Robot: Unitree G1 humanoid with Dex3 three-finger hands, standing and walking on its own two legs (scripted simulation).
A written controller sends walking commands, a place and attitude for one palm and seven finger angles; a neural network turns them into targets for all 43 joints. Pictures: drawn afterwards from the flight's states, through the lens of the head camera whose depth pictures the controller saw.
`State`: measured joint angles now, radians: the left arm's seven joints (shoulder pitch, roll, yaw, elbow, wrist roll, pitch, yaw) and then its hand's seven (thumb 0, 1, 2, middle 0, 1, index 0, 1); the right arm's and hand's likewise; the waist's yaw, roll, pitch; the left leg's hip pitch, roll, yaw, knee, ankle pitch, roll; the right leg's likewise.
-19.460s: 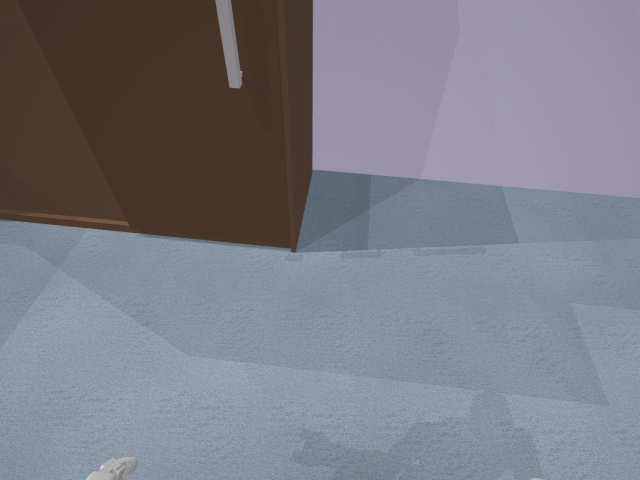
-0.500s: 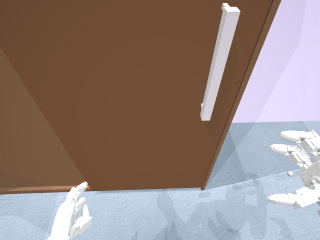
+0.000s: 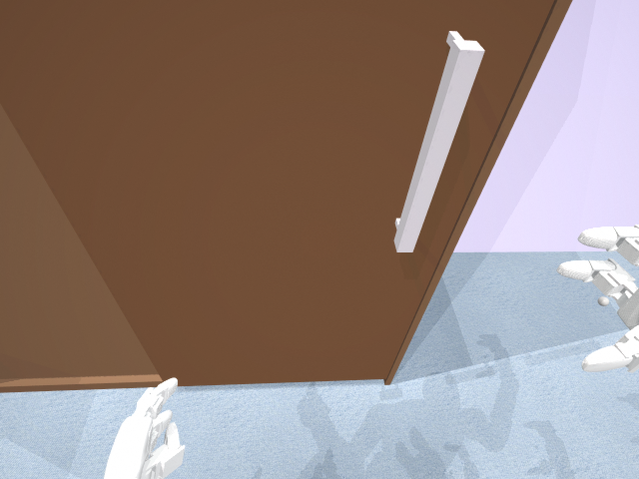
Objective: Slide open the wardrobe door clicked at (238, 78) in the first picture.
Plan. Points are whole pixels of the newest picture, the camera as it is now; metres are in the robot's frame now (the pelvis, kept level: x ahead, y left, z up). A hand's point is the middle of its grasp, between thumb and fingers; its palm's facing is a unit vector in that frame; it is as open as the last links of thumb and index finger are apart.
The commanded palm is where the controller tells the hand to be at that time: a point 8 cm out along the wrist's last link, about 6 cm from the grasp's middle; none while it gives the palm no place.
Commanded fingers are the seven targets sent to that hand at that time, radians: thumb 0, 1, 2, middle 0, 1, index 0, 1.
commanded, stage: raise the hand with hooked fingers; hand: right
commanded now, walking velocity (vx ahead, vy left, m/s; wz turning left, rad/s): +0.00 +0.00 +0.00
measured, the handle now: (424, 158) +0.52 -0.13 +0.15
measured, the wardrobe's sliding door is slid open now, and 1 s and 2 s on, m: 0.00 0.00 0.00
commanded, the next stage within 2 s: move the hooked fingers beside the handle in 0.40 s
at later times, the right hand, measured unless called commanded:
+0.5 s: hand (583, 299) +0.28 -0.26 +0.15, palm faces -0.02 +1.00 -0.07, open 14.0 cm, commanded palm +0.26 -0.31 +0.16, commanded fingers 0.00 0.50 -0.30 0.30 1.20 0.30 1.20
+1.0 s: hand (542, 252) +0.35 -0.24 +0.15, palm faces -0.05 +1.00 -0.03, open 14.0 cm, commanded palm +0.32 -0.29 +0.16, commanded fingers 0.00 0.50 -0.30 0.30 1.20 0.30 1.20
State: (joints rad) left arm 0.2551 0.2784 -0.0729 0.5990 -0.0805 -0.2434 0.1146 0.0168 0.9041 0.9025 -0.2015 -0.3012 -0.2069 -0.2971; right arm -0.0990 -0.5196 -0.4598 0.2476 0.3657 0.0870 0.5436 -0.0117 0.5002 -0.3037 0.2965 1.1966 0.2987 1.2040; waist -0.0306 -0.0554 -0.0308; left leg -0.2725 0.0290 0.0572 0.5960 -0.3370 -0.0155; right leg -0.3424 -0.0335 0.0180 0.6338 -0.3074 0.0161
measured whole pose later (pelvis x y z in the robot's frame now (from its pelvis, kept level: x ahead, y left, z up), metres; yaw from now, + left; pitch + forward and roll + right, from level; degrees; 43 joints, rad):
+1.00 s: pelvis +0.01 +0.00 +0.00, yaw +1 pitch +2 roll +0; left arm 0.28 0.27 -0.05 0.61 -0.08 -0.20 0.12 0.02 0.91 0.90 -0.20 -0.30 -0.21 -0.30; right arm -0.27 -0.47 -0.41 0.40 0.31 0.05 0.47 -0.01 0.50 -0.30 0.30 1.20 0.30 1.20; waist 0.01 -0.03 -0.05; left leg -0.29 0.03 0.03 0.60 -0.34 -0.01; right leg -0.34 -0.04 -0.01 0.61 -0.31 0.02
